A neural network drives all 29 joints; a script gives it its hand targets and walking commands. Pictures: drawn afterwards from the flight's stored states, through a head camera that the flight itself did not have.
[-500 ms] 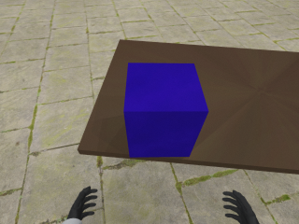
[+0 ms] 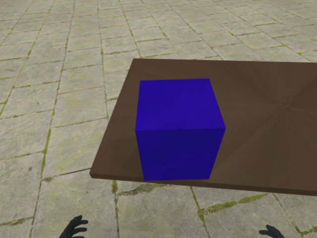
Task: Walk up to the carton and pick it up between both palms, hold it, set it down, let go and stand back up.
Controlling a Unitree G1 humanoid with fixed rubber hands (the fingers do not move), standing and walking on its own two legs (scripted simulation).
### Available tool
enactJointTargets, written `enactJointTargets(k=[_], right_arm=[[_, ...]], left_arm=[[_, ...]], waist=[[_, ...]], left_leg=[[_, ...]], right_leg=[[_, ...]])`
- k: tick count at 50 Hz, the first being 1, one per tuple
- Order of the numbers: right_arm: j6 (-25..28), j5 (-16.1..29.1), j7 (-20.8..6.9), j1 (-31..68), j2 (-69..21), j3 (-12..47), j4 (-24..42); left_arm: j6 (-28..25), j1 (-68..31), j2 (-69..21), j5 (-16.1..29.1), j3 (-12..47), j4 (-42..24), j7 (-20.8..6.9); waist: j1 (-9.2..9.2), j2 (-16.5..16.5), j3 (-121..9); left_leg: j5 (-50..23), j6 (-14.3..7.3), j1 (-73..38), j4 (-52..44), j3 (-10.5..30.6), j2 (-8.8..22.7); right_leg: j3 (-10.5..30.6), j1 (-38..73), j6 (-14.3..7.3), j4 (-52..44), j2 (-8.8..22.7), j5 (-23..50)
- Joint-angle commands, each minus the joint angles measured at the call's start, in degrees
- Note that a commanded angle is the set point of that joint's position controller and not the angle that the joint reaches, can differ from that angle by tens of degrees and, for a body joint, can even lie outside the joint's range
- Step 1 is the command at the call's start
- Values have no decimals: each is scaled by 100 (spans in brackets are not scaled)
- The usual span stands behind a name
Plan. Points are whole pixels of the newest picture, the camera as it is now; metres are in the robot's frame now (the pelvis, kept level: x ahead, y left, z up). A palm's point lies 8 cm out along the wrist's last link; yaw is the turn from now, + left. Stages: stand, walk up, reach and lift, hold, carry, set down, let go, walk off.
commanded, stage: stand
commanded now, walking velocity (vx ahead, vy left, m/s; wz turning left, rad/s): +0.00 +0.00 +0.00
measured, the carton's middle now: (175, 131) +0.42 -0.01 +0.02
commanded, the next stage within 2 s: none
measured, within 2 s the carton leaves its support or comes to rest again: neither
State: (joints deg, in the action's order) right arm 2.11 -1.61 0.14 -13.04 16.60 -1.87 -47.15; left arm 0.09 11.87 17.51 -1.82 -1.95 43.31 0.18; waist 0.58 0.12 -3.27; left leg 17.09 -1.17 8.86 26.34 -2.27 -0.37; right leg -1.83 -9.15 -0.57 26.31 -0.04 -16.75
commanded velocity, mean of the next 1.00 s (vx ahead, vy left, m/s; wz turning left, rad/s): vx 0.00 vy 0.00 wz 0.00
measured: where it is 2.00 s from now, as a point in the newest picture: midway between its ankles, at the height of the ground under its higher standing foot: outside the picture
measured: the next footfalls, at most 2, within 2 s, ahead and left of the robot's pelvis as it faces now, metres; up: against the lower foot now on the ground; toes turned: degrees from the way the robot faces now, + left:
none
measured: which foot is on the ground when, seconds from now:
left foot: down 0.00-1.00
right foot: down 0.00-1.00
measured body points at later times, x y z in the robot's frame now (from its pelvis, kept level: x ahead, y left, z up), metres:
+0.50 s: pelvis -0.04 +0.01 +0.01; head -0.06 +0.01 +0.46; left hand +0.03 +0.31 -0.12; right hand +0.04 -0.28 -0.12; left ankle -0.03 +0.10 -0.74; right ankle -0.03 -0.11 -0.74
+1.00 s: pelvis -0.05 +0.01 +0.01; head -0.06 +0.02 +0.46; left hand -0.01 +0.31 -0.13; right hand +0.02 -0.29 -0.12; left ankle -0.03 +0.10 -0.74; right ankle -0.03 -0.11 -0.74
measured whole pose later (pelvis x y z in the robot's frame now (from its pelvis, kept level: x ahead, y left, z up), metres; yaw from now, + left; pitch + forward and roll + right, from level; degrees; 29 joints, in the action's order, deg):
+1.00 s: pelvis -0.05 +0.01 +0.01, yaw +1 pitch -3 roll +0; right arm 1.0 -0.6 -0.5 -11.6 20.2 -0.3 -60.2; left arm -1.0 12.5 20.3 -1.1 0.2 63.2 -0.6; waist 0.4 0.8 0.9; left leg 9.9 -2.4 7.7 20.1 -2.0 -1.8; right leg -2.1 -7.7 0.5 19.9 1.3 -9.7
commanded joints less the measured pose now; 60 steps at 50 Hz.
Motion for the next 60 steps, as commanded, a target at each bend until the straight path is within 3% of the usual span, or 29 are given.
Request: enactJointTargets(k=[1, 2, 3, 9, 10, 12, 14, 18, 21, 25, 28, 30, 31, 32, 34, 35, 36, 37, 38, 39, 40, 42, 45, 47, 49, 52, 54, 56, 60], right_arm=[[53, -55, 58, 244, 1162, -305, 451], [45, -51, 35, 276, 1081, -297, 496], [56, -2, 43, 167, 1246, -287, 453], [61, 57, 59, 287, 1458, -259, 201], [82, 14, 57, 249, 1411, -229, 183], [34, 21, 74, 166, 1464, -219, 62], [56, 1, 57, 319, 1477, -173, -21], [38, 46, 63, 372, 1468, -94, -178], [49, 58, 73, 412, 1448, -104, -281], [47, 5, 50, 482, 1485, -98, -412], [-1, 39, 35, 387, 1617, -153, -598], [-2, -12, 11, 256, 1607, -166, -647], [32, 45, 1, 293, 1591, -124, -653], [35, 50, 1, 365, 1556, -123, -673], [33, 31, -28, 270, 1637, -148, -729], [39, 15, 22, 331, 1689, -158, -763], [27, 69, -6, 364, 1631, -143, -779], [9, 36, 4, 489, 1717, -134, -750], [14, 99, 5, 420, 1513, -96, -769], [45, 61, -2, 354, 1666, -118, -824], [34, 72, 10, 382, 1527, -90, -870], [41, 97, -5, 583, 1651, -72, -808], [51, 128, 10, 385, 1627, -72, -915], [46, 97, 28, 548, 1619, -107, -880], [78, 113, 8, 414, 1589, -97, -888], [89, 119, 14, 505, 1753, -75, -1009], [69, 178, 26, 545, 1598, -35, -942], [11, 147, 78, 514, 1578, -21, -1026], [24, 142, 68, 579, 1637, -12, -1093]], left_arm=[[-260, -364, 1016, -6, -274, -134, 17], [-256, -316, 1119, -34, -296, -70, -2], [-244, -350, 1061, 27, -278, 57, 16], [-231, -420, 1321, -2, -277, 470, 15], [-244, -311, 1239, 52, -235, 538, 39], [-308, -552, 1346, 18, -222, 611, 11], [-285, -444, 1220, 29, -204, 780, 0], [-282, -379, 1353, 38, -127, 1008, 3], [-269, -455, 1422, 37, -115, 1091, -25], [-233, -441, 1395, 54, -119, 1195, -39], [-232, -527, 1496, 95, -106, 1301, -15], [-219, -296, 1438, 85, -112, 1335, -16], [-232, -322, 1373, 76, -71, 1365, -25], [-269, -188, 1325, 68, -54, 1359, -30], [-236, -349, 1518, 24, -123, 1438, -30], [-251, -227, 1281, 109, -49, 1405, -46], [-229, -254, 1511, 35, -68, 1500, -19], [-262, -211, 1447, 114, -101, 1445, -13], [-276, -210, 1548, 72, -91, 1491, -1], [-275, -67, 1562, 118, -125, 1569, -14], [-304, -94, 1431, 41, -45, 1569, -26], [-232, -304, 1288, 75, -17, 1492, -24], [-265, -133, 1350, 111, 8, 1581, -19], [-262, -118, 1356, 50, -35, 1597, 11], [-288, -316, 1394, 47, -11, 1541, -8], [-289, -287, 1477, 139, -19, 1591, 17], [-239, -245, 1416, 91, 4, 1697, 28], [-251, -368, 1432, 138, -10, 1586, 34], [-230, -339, 1385, 109, -4, 1628, 44]], waist=[[-56, -130, 211], [-35, 77, 293], [-64, -301, 233], [-99, 118, 100], [-120, -206, 109], [-71, -292, 178], [-48, -73, 34], [-49, -224, 86], [20, 204, 601], [57, -12, 597], [-5, 199, 884], [45, -34, 822], [-30, -164, 583], [77, 94, 712], [-96, 221, 665], [60, 77, 555], [-80, -88, 646], [90, -86, 584], [-54, 62, 392], [59, -275, 495], [-12, -59, 514], [12, -382, 541], [-53, -38, 585], [3, -330, 434], [-129, 163, 174], [29, -114, 323], [-116, -239, 238], [12, -98, 113], [-73, -108, 219]], left_leg=[[-2595, -183, -48, -249, 651, 716], [-2484, -196, -8, -238, 682, 740], [-2572, -149, 42, -296, 687, 688], [-1700, -111, -255, -594, 775, 684], [-1568, -148, -320, -616, 843, 717], [-1556, -110, -107, -667, 742, 651], [-1479, -125, -116, -734, 782, 685], [-1263, -116, -183, -895, 875, 735], [-849, -118, -15, -1039, 980, 723], [-404, -102, 157, -1043, 874, 650], [207, -149, 282, -1249, 970, 722], [464, -148, 411, -1210, 1011, 670], [440, -149, 333, -1250, 1005, 702], [300, -203, 388, -1198, 1023, 696], [12, -117, 201, -1152, 979, 644], [192, -156, 206, -1221, 1010, 718], [243, -134, 263, -1300, 1111, 747], [117, -139, 329, -1324, 1119, 726], [-50, -153, 72, -1275, 1087, 735], [27, -150, 181, -1290, 1089, 733], [-80, -176, 117, -1316, 1121, 773], [148, -131, 326, -1402, 1125, 760], [-53, -128, 221, -1227, 1092, 766], [-280, -102, 3, -1118, 963, 679], [-802, -150, -206, -1092, 1040, 778], [-1414, -102, -183, -1097, 1009, 793], [-1418, -50, -209, -1034, 874, 721], [-1428, -106, -191, -1072, 936, 785], [-1214, -65, -205, -1082, 970, 716]], right_leg=[[582, 0, -199, -273, 650, 2345], [508, -53, -197, -354, 637, 2189], [608, 98, -221, -302, 644, 2307], [636, 111, -179, -697, 597, 1576], [675, 94, -194, -725, 611, 1325], [773, 105, -211, -795, 651, 1180], [708, 351, -219, -736, 645, 1354], [683, 310, -180, -857, 662, 1259], [728, 9, -167, -966, 666, 526], [745, 66, -133, -1212, 669, 332], [876, -303, -162, -1229, 709, -222], [821, -91, -165, -1195, 607, -264], [832, -1, -206, -1182, 682, -150], [829, -18, -211, -1140, 726, -160], [832, -251, -162, -1202, 648, -362], [802, -117, -152, -1172, 682, 50], [698, -70, -121, -1026, 584, 182], [702, 56, -131, -1029, 625, 283], [765, 19, -172, -1023, 696, 202], [771, 75, -156, -1015, 682, 289], [742, -36, -211, -932, 728, 282], [685, 21, -158, -939, 655, 381], [737, -6, -142, -1112, 668, 320], [819, 13, -143, -1155, 726, 489], [735, 180, -177, -985, 714, 697], [719, 288, -107, -1032, 791, 1033], [722, 268, -151, -998, 831, 1264], [656, 412, -132, -1025, 800, 1085], [667, 350, -95, -1115, 795, 1148]])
